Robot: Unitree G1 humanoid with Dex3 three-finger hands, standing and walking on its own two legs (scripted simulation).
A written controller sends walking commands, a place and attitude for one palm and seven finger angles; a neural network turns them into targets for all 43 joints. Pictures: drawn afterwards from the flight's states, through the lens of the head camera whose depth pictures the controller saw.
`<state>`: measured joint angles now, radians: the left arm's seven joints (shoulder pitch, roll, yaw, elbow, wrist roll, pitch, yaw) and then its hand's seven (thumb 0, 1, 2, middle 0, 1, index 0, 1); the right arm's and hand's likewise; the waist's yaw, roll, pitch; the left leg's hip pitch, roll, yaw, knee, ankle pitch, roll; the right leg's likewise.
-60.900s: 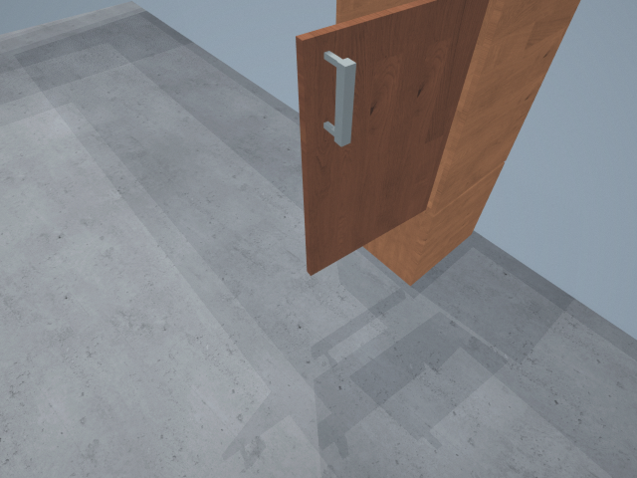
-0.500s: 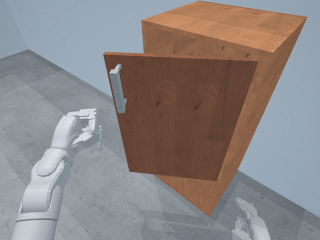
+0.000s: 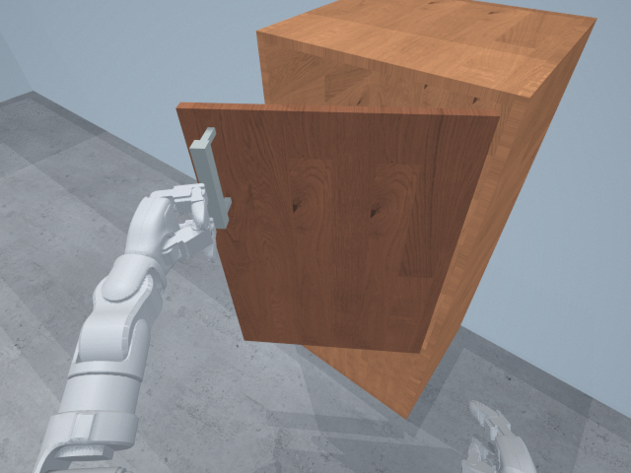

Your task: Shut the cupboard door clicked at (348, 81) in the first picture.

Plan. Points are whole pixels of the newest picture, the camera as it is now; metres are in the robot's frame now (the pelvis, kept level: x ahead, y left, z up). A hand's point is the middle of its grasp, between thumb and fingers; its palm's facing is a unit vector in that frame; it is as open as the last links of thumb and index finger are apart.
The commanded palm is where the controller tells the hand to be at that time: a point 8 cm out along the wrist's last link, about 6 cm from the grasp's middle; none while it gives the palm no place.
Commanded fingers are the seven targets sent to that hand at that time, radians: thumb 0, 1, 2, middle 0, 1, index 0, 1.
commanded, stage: bring the fist close to the handle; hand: left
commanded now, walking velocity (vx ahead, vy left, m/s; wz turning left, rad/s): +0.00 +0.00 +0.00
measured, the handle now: (215, 179) +0.46 +0.18 +0.16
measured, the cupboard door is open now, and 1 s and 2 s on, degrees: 33 30 16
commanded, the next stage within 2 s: push the door shut along its arc in 0.46 s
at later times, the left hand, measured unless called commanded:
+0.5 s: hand (203, 232) +0.35 +0.16 +0.16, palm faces +0.00 -1.00 -0.03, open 3.1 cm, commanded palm +0.33 +0.21 +0.16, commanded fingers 0.00 0.90 0.90 -1.30 -1.50 -1.30 -1.50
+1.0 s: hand (222, 202) +0.41 +0.15 +0.16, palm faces -0.12 -0.99 -0.03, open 3.1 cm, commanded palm +0.40 +0.20 +0.16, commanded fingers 0.00 0.90 0.90 -1.30 -1.50 -1.30 -1.50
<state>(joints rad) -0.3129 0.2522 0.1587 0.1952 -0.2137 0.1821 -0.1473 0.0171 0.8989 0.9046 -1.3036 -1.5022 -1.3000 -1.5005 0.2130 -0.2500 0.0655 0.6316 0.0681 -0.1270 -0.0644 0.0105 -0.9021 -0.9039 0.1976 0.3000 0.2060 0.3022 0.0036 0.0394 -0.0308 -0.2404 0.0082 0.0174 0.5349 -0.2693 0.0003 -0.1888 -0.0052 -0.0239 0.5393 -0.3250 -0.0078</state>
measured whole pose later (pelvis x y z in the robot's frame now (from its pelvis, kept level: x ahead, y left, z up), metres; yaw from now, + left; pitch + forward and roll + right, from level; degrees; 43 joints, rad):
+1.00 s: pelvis -0.01 +0.00 +0.00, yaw +0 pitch +1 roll +0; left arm -0.64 0.32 0.18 0.67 -0.20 0.03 -0.24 0.01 0.88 0.94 -1.30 -1.50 -1.30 -1.50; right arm 0.27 -0.27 0.05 0.66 0.07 -0.08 -0.07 0.01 -0.90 -0.90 0.20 0.30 0.21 0.30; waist -0.04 0.03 -0.02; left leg -0.31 0.01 0.02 0.56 -0.26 0.01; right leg -0.26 -0.01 -0.02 0.55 -0.31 0.00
